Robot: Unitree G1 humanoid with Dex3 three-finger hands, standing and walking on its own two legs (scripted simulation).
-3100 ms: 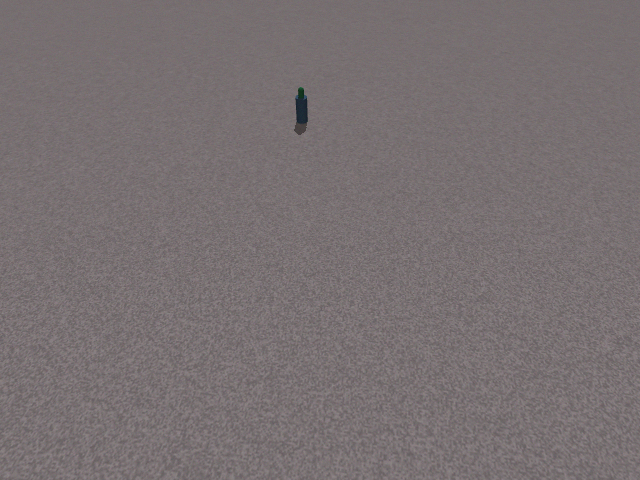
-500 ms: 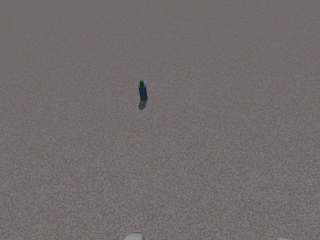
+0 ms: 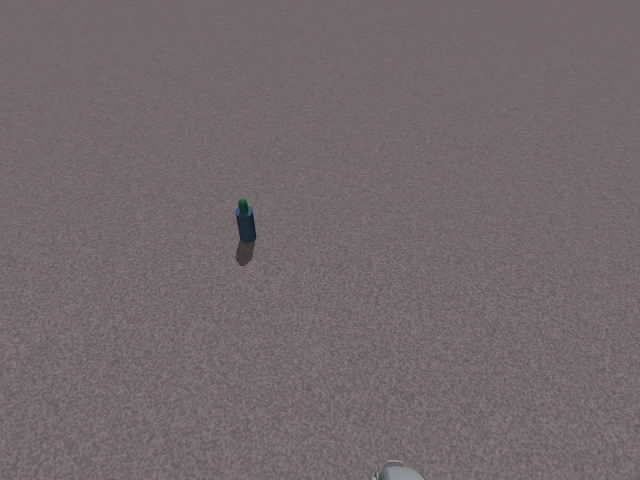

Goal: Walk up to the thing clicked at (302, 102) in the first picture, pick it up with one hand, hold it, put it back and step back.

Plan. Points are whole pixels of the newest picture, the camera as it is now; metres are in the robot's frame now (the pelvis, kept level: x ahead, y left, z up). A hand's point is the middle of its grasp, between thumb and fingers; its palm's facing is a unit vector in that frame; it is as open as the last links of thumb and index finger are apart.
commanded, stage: walk up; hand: left
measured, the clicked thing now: (245, 219) +1.20 +0.26 -0.67
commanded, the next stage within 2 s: none
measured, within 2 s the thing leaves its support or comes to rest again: neither
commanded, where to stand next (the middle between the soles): +0.81 +0.03 m, yaw -1 degrees
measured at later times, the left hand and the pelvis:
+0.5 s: hand (142, 429) +0.25 +0.25 -0.12, palm faces +0.02 -0.92 -0.40, open 7.4 cm; pelvis +0.21 -0.02 +0.00, yaw +1 degrees
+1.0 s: hand (145, 312) +0.45 +0.31 -0.15, palm faces -0.05 -0.94 -0.33, open 7.4 cm; pelvis +0.40 +0.04 +0.00, yaw +0 degrees
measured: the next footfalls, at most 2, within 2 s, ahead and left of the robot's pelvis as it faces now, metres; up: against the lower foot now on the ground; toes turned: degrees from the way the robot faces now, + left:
right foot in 0.12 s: +0.24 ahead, -0.14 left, +0.00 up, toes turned -6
left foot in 0.64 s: +0.42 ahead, +0.14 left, +0.00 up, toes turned +6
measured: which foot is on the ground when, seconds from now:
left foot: down 0.00-0.16, up 0.18-0.62, down 0.64-1.00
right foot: up 0.00-0.10, down 0.12-0.66, up 0.68-1.00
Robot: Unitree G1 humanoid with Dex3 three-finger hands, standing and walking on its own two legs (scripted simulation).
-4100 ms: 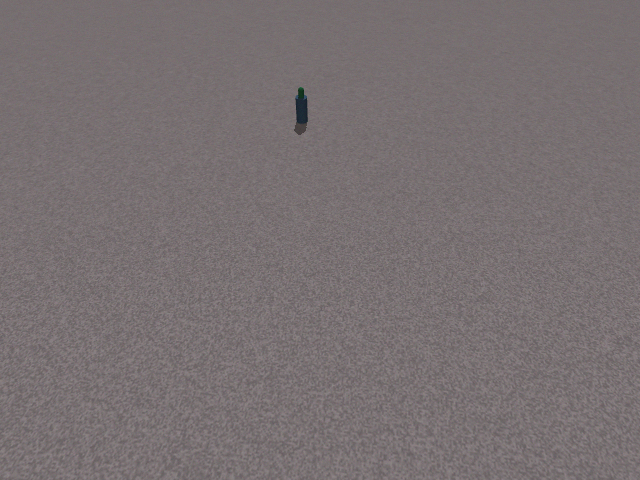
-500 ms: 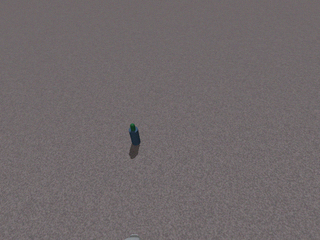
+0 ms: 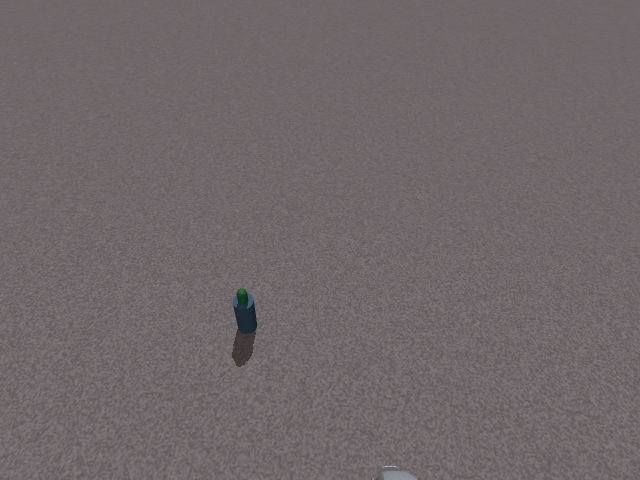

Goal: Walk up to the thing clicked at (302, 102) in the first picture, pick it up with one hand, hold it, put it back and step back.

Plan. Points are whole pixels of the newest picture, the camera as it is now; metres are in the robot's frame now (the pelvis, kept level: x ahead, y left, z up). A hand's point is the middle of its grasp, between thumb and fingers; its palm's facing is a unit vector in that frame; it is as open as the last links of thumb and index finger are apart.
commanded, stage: walk up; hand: left
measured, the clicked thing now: (244, 309) +0.81 +0.22 -0.67
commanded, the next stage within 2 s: none
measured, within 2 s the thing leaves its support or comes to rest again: neither
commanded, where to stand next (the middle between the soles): +0.42 -0.01 m, yaw -2 degrees
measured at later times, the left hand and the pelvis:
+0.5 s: hand (149, 465) +0.20 +0.23 -0.12, palm faces +0.00 -0.91 -0.41, open 7.4 cm; pelvis +0.15 -0.04 +0.00, yaw +0 degrees
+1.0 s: hand (138, 374) +0.34 +0.29 -0.15, palm faces -0.05 -0.94 -0.33, open 7.4 cm; pelvis +0.29 +0.02 +0.00, yaw +0 degrees
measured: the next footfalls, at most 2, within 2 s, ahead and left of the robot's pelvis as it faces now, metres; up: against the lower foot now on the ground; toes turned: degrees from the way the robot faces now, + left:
right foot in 0.16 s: +0.21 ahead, -0.15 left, +0.00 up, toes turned -5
left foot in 0.68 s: +0.34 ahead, +0.13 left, +0.00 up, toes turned +5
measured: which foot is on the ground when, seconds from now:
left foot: down 0.00-0.18, up 0.20-0.66, down 0.68-1.00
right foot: up 0.00-0.14, down 0.16-0.72, up 0.74-1.00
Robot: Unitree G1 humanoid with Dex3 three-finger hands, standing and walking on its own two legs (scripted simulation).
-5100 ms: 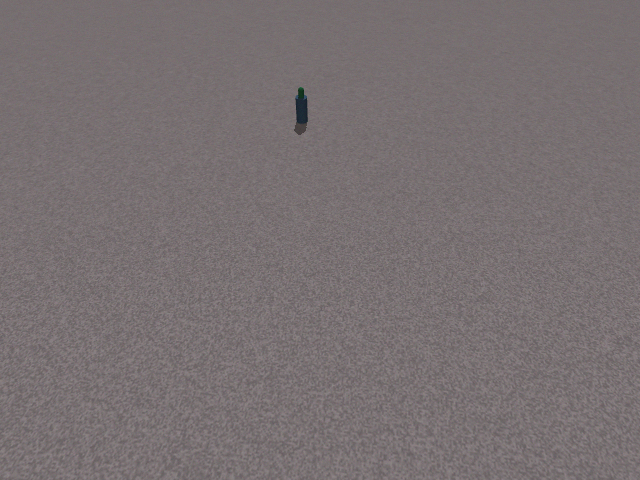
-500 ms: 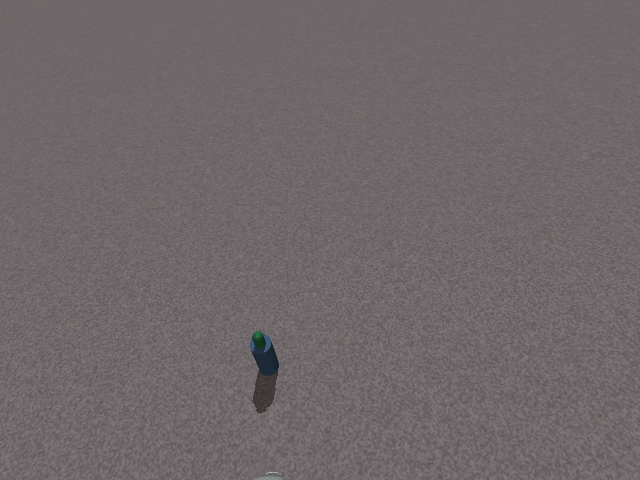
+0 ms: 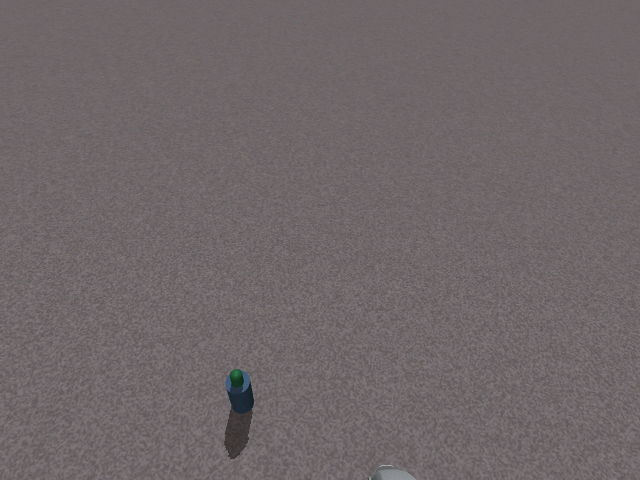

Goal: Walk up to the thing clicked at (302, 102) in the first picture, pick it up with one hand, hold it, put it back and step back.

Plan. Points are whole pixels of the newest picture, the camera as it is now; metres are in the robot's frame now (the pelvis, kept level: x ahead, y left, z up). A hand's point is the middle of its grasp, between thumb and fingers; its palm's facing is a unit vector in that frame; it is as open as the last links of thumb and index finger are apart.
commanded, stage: walk up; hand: left
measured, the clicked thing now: (239, 388) +0.52 +0.20 -0.67
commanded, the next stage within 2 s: none
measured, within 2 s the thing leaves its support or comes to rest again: neither
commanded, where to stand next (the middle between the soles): +0.13 -0.03 m, yaw -1 degrees
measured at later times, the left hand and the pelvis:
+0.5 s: hand out of the picture +0.13 +0.25 -0.15, palm faces -0.01 -0.93 -0.37, open 7.4 cm; pelvis +0.05 -0.01 -0.01, yaw +0 degrees
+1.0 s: hand out of the picture +0.13 +0.25 -0.15, palm faces +0.01 -0.94 -0.34, open 7.4 cm; pelvis +0.08 -0.01 +0.00, yaw +0 degrees
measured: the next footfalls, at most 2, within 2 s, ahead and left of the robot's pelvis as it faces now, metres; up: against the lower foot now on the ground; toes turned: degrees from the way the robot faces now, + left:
right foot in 0.14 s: +0.13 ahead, -0.14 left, +0.00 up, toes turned -2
left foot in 0.50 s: +0.15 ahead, +0.12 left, +0.00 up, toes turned +1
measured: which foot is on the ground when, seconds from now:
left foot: down 0.00-0.18, up 0.20-0.48, down 0.50-1.00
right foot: up 0.00-0.12, down 0.14-1.00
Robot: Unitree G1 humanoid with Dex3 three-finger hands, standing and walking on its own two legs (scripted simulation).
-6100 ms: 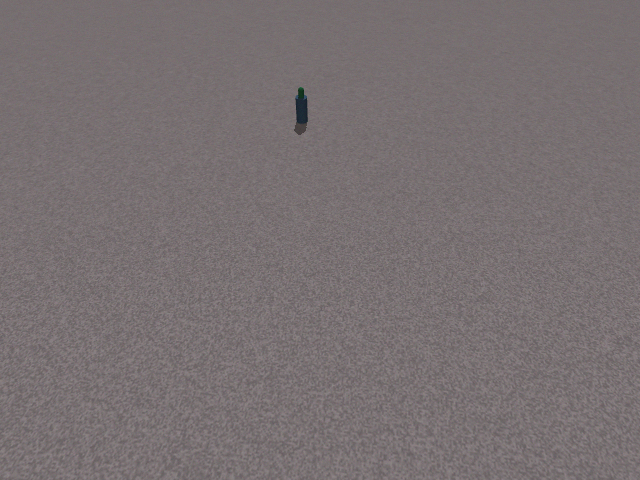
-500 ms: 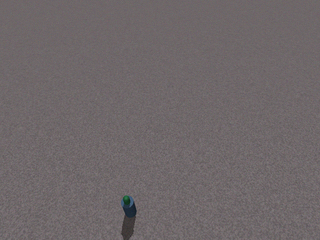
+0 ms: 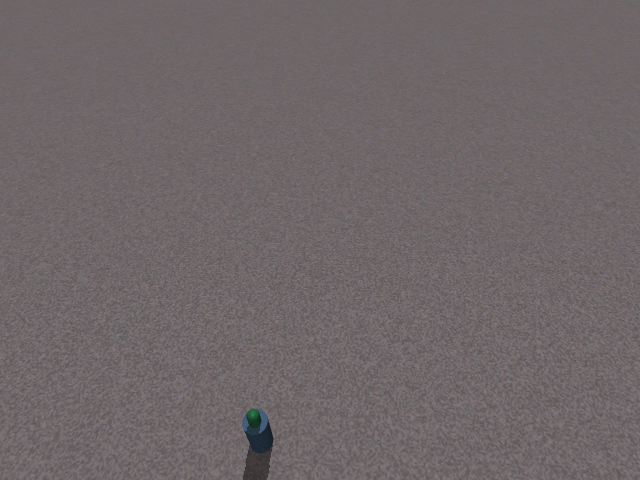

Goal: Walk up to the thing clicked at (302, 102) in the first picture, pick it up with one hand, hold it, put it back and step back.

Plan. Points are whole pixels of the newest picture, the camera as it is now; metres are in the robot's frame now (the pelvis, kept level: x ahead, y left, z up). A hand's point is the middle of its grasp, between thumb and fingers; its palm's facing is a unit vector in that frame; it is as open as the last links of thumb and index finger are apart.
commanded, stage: walk up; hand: left
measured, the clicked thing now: (257, 428) +0.44 +0.21 -0.67
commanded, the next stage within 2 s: stand in 1.20 s
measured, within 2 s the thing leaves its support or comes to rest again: neither
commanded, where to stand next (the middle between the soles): +0.04 -0.02 m, yaw -2 degrees
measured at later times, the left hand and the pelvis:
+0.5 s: hand out of the picture +0.12 +0.24 -0.15, palm faces -0.03 -0.95 -0.32, open 7.4 cm; pelvis +0.02 -0.01 +0.01, yaw -1 degrees
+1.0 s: hand out of the picture +0.11 +0.25 -0.15, palm faces -0.02 -0.94 -0.33, open 7.4 cm; pelvis +0.03 +0.00 +0.01, yaw -1 degrees
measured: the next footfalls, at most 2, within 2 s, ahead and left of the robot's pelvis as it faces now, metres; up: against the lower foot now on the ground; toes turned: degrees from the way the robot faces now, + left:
none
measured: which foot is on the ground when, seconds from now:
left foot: down 0.00-1.00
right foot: down 0.00-1.00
